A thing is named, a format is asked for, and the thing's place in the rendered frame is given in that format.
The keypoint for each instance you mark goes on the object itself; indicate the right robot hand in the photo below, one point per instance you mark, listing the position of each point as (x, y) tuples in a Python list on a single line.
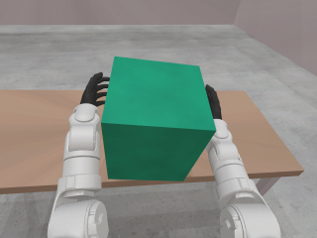
[(213, 102)]

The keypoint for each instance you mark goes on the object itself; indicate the left robot hand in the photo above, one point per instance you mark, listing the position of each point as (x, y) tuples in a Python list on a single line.
[(90, 94)]

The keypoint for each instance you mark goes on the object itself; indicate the carton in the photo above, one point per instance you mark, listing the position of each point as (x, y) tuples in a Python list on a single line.
[(156, 120)]

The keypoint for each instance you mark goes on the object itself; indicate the table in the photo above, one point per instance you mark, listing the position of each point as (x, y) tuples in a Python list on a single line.
[(35, 122)]

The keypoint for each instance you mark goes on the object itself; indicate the right robot forearm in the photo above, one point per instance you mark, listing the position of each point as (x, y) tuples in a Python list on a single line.
[(233, 183)]

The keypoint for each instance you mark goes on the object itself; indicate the left robot forearm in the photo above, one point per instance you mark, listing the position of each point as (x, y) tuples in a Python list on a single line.
[(81, 157)]

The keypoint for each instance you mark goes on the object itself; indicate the left robot upper arm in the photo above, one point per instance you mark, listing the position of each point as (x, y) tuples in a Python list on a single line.
[(79, 219)]

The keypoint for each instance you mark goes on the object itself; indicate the right robot upper arm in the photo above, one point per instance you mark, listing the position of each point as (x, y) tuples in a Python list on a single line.
[(248, 220)]

